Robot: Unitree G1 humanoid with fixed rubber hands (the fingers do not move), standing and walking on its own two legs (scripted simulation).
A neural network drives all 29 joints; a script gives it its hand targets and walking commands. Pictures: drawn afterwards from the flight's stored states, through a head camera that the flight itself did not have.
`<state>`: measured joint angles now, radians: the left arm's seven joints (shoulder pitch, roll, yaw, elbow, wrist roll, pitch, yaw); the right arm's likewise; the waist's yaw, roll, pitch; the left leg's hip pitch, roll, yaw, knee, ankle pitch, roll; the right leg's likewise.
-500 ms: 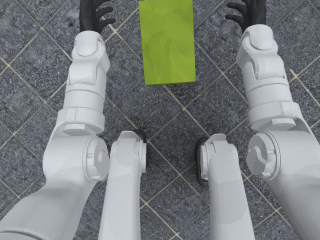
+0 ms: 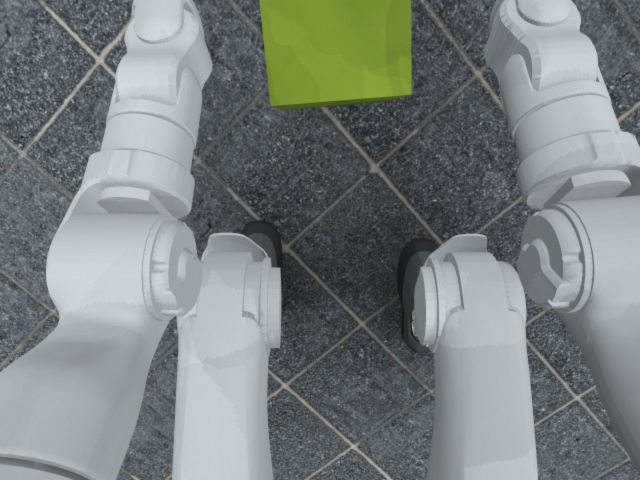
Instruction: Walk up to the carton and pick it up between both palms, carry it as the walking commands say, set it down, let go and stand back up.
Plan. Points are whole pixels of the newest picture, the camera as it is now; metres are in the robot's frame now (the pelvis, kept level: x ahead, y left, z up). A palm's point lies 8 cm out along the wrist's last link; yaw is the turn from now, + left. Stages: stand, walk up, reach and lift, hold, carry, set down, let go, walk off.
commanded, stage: reach and lift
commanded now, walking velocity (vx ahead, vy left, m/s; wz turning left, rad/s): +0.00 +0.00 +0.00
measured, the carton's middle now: out of the picture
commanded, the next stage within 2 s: none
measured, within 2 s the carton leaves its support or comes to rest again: leaves its support in 1.44 s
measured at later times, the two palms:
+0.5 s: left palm (197, 3) +0.54 +0.17 -0.24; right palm out of the picture +0.55 -0.13 -0.25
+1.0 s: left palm out of the picture +0.54 +0.16 -0.24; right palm out of the picture +0.55 -0.10 -0.24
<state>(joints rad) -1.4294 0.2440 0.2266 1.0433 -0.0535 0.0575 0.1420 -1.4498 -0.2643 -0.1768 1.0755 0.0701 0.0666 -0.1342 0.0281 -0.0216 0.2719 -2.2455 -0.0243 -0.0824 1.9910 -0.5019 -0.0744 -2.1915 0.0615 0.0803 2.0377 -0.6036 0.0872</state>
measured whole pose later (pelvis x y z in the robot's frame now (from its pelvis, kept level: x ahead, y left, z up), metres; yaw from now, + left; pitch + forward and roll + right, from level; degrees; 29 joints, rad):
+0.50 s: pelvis +0.00 +0.00 -0.04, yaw +0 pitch +37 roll +1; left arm -1.53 0.29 0.25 1.21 -0.06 0.00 0.08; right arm -1.54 -0.29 -0.09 1.18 0.10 0.03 -0.10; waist 0.03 0.00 0.44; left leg -2.25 -0.02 -0.08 2.16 -0.55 -0.09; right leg -2.20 0.09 0.09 2.22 -0.66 0.09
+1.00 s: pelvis +0.00 +0.00 -0.04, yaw +0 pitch +35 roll +0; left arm -1.58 0.25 0.37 1.18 0.07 0.08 0.06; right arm -1.56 -0.18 -0.29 1.12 -0.13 0.11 -0.08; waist 0.03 0.00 0.47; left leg -2.24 -0.03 -0.08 2.17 -0.55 -0.09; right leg -2.19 0.09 0.09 2.22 -0.65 0.09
